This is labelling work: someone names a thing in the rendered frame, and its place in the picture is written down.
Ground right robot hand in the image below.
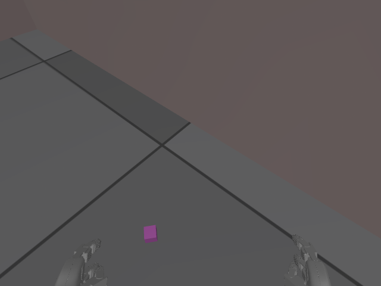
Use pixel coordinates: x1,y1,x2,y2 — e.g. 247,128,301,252
284,234,332,286

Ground left robot hand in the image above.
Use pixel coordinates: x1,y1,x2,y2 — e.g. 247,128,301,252
54,239,107,286

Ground small box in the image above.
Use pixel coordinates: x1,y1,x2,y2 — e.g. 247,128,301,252
144,225,158,243

